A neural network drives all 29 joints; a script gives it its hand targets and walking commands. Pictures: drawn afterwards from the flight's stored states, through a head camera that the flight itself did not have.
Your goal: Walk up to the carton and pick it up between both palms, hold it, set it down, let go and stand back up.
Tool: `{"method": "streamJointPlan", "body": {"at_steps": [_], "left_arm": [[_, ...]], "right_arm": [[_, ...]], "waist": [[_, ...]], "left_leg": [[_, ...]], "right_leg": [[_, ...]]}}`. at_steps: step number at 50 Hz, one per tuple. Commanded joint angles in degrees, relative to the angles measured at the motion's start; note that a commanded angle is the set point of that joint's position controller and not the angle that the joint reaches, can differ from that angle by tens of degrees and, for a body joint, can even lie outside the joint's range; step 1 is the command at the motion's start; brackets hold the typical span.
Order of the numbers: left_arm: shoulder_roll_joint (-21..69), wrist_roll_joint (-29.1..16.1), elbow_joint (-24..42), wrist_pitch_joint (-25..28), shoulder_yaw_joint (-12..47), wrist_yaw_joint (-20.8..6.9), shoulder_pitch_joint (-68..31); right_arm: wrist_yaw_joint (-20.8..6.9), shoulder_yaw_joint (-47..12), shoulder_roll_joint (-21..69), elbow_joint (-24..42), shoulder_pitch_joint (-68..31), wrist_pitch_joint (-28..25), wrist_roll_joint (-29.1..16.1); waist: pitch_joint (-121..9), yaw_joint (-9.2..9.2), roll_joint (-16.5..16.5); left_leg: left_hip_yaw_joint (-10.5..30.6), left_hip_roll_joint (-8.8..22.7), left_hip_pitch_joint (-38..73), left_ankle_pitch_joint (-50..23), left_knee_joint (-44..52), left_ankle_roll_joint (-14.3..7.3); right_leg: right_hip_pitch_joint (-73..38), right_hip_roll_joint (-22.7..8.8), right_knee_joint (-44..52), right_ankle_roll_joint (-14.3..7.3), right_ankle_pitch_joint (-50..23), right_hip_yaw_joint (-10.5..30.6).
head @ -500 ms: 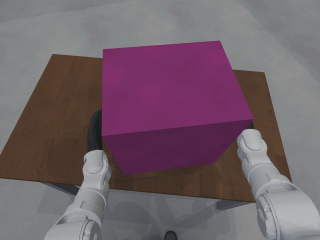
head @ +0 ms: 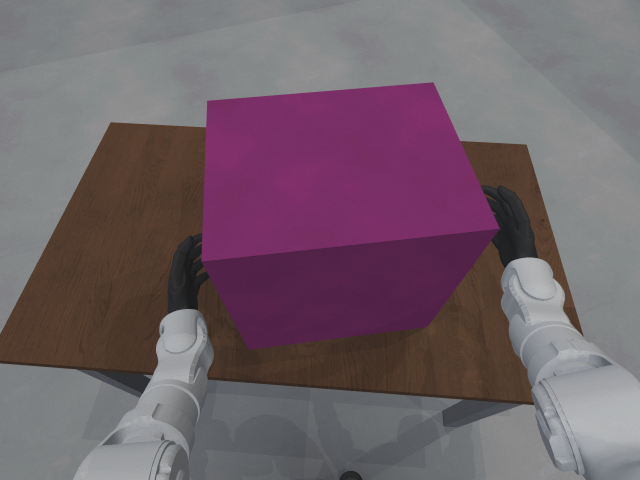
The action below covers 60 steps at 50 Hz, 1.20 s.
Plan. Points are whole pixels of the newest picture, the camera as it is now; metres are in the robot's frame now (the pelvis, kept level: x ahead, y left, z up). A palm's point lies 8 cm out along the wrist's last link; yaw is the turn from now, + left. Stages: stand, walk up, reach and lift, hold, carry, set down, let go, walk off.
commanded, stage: set down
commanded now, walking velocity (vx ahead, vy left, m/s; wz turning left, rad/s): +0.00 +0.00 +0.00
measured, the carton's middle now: (332, 228) +0.47 -0.01 -0.02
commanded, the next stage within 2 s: none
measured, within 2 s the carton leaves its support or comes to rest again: neither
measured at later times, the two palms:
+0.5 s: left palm (171, 330) +0.32 +0.19 -0.01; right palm (549, 302) +0.34 -0.27 +0.01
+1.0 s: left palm (150, 344) +0.30 +0.21 +0.00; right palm (548, 324) +0.32 -0.27 +0.00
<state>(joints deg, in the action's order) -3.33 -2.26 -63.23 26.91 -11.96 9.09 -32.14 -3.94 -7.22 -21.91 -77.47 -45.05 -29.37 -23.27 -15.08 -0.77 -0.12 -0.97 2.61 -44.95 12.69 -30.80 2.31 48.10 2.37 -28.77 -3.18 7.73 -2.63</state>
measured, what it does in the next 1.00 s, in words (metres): stands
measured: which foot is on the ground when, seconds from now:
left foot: down 0.00-1.00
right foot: down 0.00-1.00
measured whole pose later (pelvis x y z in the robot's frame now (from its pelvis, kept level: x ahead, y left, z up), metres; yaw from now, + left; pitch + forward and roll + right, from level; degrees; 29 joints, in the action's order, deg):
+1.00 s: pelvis +0.00 -0.01 -0.01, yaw +1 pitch +15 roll +2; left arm -7.1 -11.2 -52.5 28.1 -4.7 5.5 -15.7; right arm -8.9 -14.1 -25.4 -64.8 -22.5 -32.8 -31.3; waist -11.8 -0.8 -0.6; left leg -0.8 1.8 -34.6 17.9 -37.9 2.8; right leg 39.4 1.5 -39.4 -3.5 14.9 -2.5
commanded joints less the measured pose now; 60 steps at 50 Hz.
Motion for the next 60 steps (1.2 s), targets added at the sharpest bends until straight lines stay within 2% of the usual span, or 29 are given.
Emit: {"method": "streamJointPlan", "body": {"at_steps": [1,6,11,15,19,21,25,29,32,35,37,39,41,44,46,50,51,54,56,58,60], "left_arm": [[-9.8,-6.0,7.9,2.2,8.7,-1.5,-11.2],[-12.6,-7.7,8.8,2.3,8.4,-2.7,-8.1],[-14.4,-8.6,12.6,3.5,8.6,-2.6,-9.4],[-15.1,-11.2,11.2,4.6,10.5,-2.0,-14.9],[-14.7,-13.6,9.0,4.0,12.8,-1.9,-15.9],[-14.3,-13.5,8.3,2.9,12.9,-2.1,-12.4],[-14.1,-10.7,7.6,-0.1,10.6,-3.2,-3.9],[-13.3,-7.7,10.3,-1.7,8.5,-4.5,1.4],[-13.2,-8.3,14.1,-0.7,9.5,-4.1,-2.0],[-13.5,-10.9,17.2,1.8,11.9,-3.1,-8.2],[-14.2,-12.3,20.0,3.8,12.6,-2.5,-8.5],[-14.3,-12.6,24.1,5.2,12.5,-2.2,-3.6],[-14.6,-12.3,25.4,5.7,11.8,-2.2,-1.2],[-13.0,-9.8,23.7,4.1,9.8,-3.2,8.4],[-11.6,-7.4,20.5,1.9,8.0,-4.3,14.1],[-7.3,-1.9,19.3,-1.7,5.9,-6.5,29.8],[-7.1,-1.3,19.9,-2.0,6.1,-6.5,29.5],[-9.0,-2.9,22.8,-1.4,8.3,-4.8,18.1],[-9.2,-6.1,32.4,0.8,11.9,-1.8,12.4],[-9.0,-8.7,40.3,2.8,15.5,0.7,9.8],[-9.6,-10.5,43.9,3.8,17.4,2.0,10.3]], "right_arm": [[-3.1,-7.7,-13.9,5.0,-11.6,-1.3,-8.0],[-4.3,-9.9,-14.5,6.9,-8.0,-0.1,-9.7],[-4.4,-6.7,-14.9,15.5,-8.3,-1.7,-10.0],[-4.6,-4.2,-13.8,21.2,-11.7,-2.2,-9.7],[-5.1,-3.0,-13.8,21.1,-10.4,-0.4,-9.6],[-5.2,-3.6,-13.9,19.3,-6.4,0.7,-10.1],[-4.8,-6.1,-14.2,14.0,2.2,1.9,-11.3],[-4.3,-7.4,-13.3,12.1,7.2,0.4,-11.3],[-4.8,-5.6,-12.8,14.9,4.0,-0.9,-10.2],[-5.7,-2.8,-12.3,19.7,-1.7,-2.2,-8.8],[-6.1,-1.5,-12.4,23.4,-2.0,-3.2,-8.1],[-6.1,-0.9,-13.0,26.3,2.4,-4.5,-7.8],[-5.8,-0.3,-13.9,27.1,4.9,-5.4,-7.5],[-5.4,-1.7,-14.9,23.8,12.6,-5.8,-8.0],[-5.2,-3.0,-15.5,18.9,17.6,-5.7,-8.3],[-5.0,-6.0,-15.9,11.0,31.5,-7.4,-10.1],[-5.1,-5.7,-16.2,10.1,31.2,-7.8,-10.0],[-6.9,-2.3,-16.3,12.5,20.7,-7.7,-8.5],[-9.3,1.6,-17.5,19.9,13.8,-8.3,-8.3],[-11.1,5.5,-17.9,25.5,11.7,-8.6,-7.2],[-11.9,7.2,-16.7,29.4,13.9,-8.0,-5.8]], "waist": [[-31.3,-5.33,1.0],[-25.8,-5.44,5.2],[-26.9,-4.59,5.1],[-27.9,-3.96,5.1],[-25.2,-3.17,5.9],[-22.6,-3.18,6.6],[-16.1,-3.47,6.6],[-11.5,-3.85,3.9],[-11.4,-3.34,2.6],[-15.0,-2.05,2.9],[-19.1,-1.22,3.5],[-23.8,-0.60,4.2],[-26.5,0.04,5.1],[-22.9,0.58,7.5],[-16.7,0.82,8.2],[-3.2,-0.17,6.9],[-0.5,-0.19,6.0],[4.1,0.05,2.7],[0.0,-0.43,0.1],[-6.0,0.32,-1.4],[-10.2,1.34,-1.2]], "left_leg": [[-3.2,-1.8,11.1,-20.3,-4.1,2.1],[-2.4,-2.3,7.6,-12.5,-2.8,0.6],[-1.8,-3.3,4.2,-6.3,-3.1,-0.2],[-1.4,-4.2,0.2,0.8,-4.1,-0.7],[-0.6,-4.3,-0.6,4.9,-5.3,-1.0],[-0.2,-4.2,0.8,4.2,-5.6,-0.9],[0.3,-3.9,4.7,0.5,-5.2,-0.4],[0.7,-3.9,8.8,-1.9,-3.4,0.3],[1.4,-4.2,8.9,0.3,-2.9,0.2],[1.4,-4.5,5.7,2.7,-3.8,-0.5],[1.1,-4.8,4.0,1.7,-4.8,-0.9],[0.7,-4.8,5.1,-1.7,-5.9,-0.9],[0.2,-4.8,6.0,-4.8,-6.7,-0.8],[0.2,-4.5,9.9,-9.7,-5.8,-0.5],[0.5,-4.3,12.5,-11.8,-4.2,-0.4],[1.6,-4.3,21.8,-17.8,-1.1,0.8],[1.8,-4.3,22.8,-17.4,-0.5,1.0],[1.8,-4.2,20.0,-7.7,1.8,0.2],[2.3,-3.5,18.0,-2.2,2.2,-0.3],[3.0,-2.8,17.4,2.0,1.8,-0.5],[2.9,-2.8,16.5,6.0,1.0,-0.9]], "right_leg": [[-30.6,1.2,-4.3,3.3,-20.4,4.1],[-33.0,-0.1,-4.8,4.4,-13.4,6.2],[-34.3,-1.1,-5.6,4.7,-5.6,8.4],[-31.9,-2.4,-5.8,4.7,5.3,9.8],[-28.5,-3.1,-5.8,4.2,15.1,10.6],[-28.5,-3.1,-5.6,4.1,16.3,10.8],[-31.7,-3.0,-4.9,4.1,12.8,11.2],[-34.6,-2.9,-4.0,4.2,7.4,10.4],[-32.2,-2.8,-4.6,4.0,8.6,9.4],[-29.5,-2.7,-6.9,3.8,8.9,8.7],[-31.5,-2.6,-8.5,3.7,4.7,8.7],[-34.9,-2.1,-9.8,3.9,-1.9,8.5],[-37.0,-1.7,-10.4,4.1,-7.4,8.4],[-40.3,-1.5,-8.7,4.3,-13.6,8.8],[-42.4,-1.6,-6.8,4.2,-16.1,8.9],[-44.7,-1.0,-2.6,4.0,-22.4,7.4],[-43.5,-0.9,-2.0,3.8,-21.1,6.9],[-35.1,-1.6,-0.3,2.9,-4.2,6.8],[-29.5,-1.1,-1.4,1.7,5.7,5.8],[-26.7,-0.5,-2.5,0.8,10.4,4.9],[-27.0,-1.0,-2.9,0.7,12.9,5.5]]}}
